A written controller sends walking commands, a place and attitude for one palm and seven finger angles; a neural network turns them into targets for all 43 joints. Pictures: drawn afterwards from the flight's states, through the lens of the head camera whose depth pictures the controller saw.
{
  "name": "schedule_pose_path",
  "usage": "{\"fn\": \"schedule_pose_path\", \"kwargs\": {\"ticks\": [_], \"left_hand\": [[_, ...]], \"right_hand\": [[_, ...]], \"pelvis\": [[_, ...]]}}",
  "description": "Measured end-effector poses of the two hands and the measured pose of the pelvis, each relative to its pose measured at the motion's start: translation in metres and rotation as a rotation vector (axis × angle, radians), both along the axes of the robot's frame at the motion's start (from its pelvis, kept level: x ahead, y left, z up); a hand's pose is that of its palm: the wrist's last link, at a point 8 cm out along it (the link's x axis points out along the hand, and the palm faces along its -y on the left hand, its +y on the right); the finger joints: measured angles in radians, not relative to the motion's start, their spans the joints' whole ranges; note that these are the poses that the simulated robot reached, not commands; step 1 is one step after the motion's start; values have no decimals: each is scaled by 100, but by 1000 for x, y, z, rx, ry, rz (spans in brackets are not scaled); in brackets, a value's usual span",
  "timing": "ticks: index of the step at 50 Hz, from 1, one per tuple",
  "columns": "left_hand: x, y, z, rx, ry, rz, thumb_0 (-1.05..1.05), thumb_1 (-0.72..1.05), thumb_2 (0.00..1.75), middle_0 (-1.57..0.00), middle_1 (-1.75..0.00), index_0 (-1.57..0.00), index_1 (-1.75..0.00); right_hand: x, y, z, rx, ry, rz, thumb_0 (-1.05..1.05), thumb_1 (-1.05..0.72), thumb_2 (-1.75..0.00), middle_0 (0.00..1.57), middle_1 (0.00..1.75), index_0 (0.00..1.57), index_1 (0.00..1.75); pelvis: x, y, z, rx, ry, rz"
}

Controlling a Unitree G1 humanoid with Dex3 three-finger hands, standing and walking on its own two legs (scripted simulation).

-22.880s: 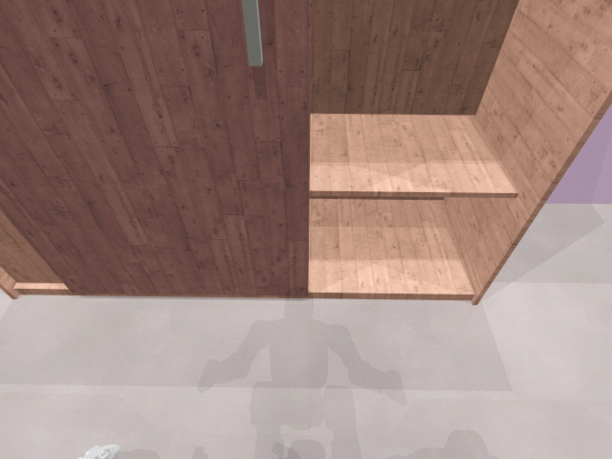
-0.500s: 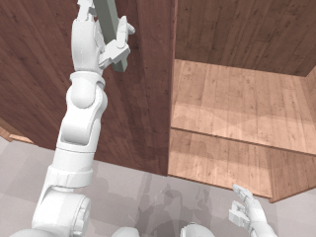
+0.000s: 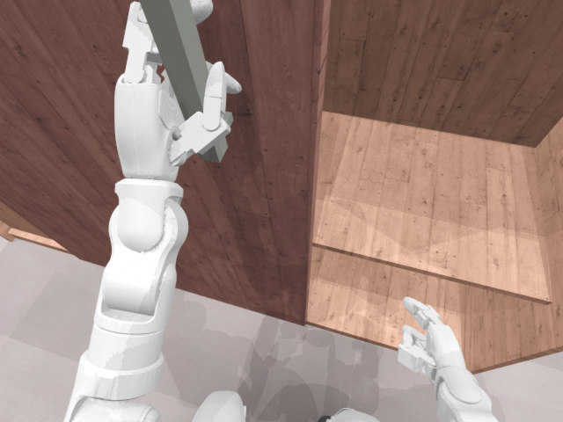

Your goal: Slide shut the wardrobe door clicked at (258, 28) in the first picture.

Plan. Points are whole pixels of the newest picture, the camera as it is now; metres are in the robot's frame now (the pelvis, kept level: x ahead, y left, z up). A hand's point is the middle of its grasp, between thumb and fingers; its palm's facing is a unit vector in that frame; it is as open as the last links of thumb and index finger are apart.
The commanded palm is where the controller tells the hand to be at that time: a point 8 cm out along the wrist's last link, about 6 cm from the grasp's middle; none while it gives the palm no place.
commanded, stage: step sideways, sliding the door along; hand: left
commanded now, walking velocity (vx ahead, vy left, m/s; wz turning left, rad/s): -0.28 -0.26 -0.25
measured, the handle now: (197, 55) +0.38 +0.13 +0.28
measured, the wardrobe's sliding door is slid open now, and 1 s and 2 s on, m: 0.50 0.26 0.04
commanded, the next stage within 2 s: none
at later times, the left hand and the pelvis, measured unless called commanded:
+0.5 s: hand (361, 153) +0.32 -0.02 +0.24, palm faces +0.00 -1.00 -0.06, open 7.6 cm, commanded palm +0.29 -0.02 +0.26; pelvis +0.00 -0.09 +0.00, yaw -3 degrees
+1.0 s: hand (517, 184) +0.30 -0.14 +0.25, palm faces -0.01 -1.00 -0.05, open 7.7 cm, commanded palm +0.27 -0.14 +0.26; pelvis -0.05 -0.21 -0.01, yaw -9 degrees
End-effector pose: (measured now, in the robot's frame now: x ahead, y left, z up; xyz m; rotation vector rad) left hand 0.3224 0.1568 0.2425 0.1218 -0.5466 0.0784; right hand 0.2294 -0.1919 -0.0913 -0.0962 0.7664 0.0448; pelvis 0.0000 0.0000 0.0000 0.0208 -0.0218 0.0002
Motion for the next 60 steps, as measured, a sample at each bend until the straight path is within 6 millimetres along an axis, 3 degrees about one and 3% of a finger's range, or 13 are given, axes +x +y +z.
{"fn": "schedule_pose_path", "kwargs": {"ticks": [7, 15, 20, 24, 32, 38, 43, 48, 53, 60], "left_hand": [[-5, -34, -3, 1, -22, -64, -10, 73, 79, -53, -143, -10, -97], [-11, -75, -6, 7, -52, -28, -11, 74, 81, -53, -142, -6, -93], [-16, -101, -5, -45, -30, -57, -8, 73, 82, -50, -143, -10, -93], [-19, -120, -6, -39, -35, -102, -7, 73, 80, -46, -143, -8, -91], [-25, -160, -8, -15, -56, -73, -8, 75, 82, -46, -142, -2, -92], [-30, -189, -6, -57, -24, -98, -5, 72, 83, -46, -142, -7, -96], [-33, -209, -7, -45, -28, -154, -4, 72, 80, -42, -142, -6, -94], [-37, -230, -5, -47, -11, -145, -2, 73, 81, -41, -142, -3, -101], [-40, -253, -5, -33, -20, -86, -4, 73, 83, -45, -142, 0, -103], [-45, -286, -4, -77, 4, -106, -2, 71, 84, -45, -141, -6, -108]], "right_hand": [[-4, -27, 7, -24, -14, -12, 1, -90, -90, 19, 30, 20, 30], [0, -52, -13, 52, -19, 25, 1, -90, -90, 19, 30, 20, 30], [-10, -79, -4, 23, -15, -20, 2, -90, -90, 20, 30, 20, 30], [-21, -106, 2, -11, -21, -56, 1, -90, -90, 20, 30, 20, 30], [-31, -150, -10, 20, -13, -56, 1, -90, -90, 19, 30, 20, 30], [-52, -183, 6, -16, -3, -119, 2, -90, -90, 19, 30, 20, 30], [-73, -210, 12, -46, -12, -167, 1, -90, -90, 19, 30, 20, 30], [-91, -229, 6, -33, 21, -136, 1, -90, -90, 19, 30, 20, 30], [-99, -252, -9, 5, 28, -125, 1, -90, -90, 19, 30, 20, 30], [-126, -292, 1, -51, 41, -189, 2, -90, -90, 20, 30, 20, 30]], "pelvis": [[4, -15, -1, -14, 15, -28], [4, -65, -15, -30, -25, -30], [-2, -78, -2, 15, 20, -41], [-4, -89, -4, 3, 28, -56], [-12, -138, -14, -21, -12, -77], [-25, -156, 3, 36, 22, -114], [-32, -167, -1, 7, 15, -131], [-41, -193, -2, -35, -16, -158], [-54, -231, -13, -58, -36, -154], [-64, -252, -3, -9, 11, -178]]}}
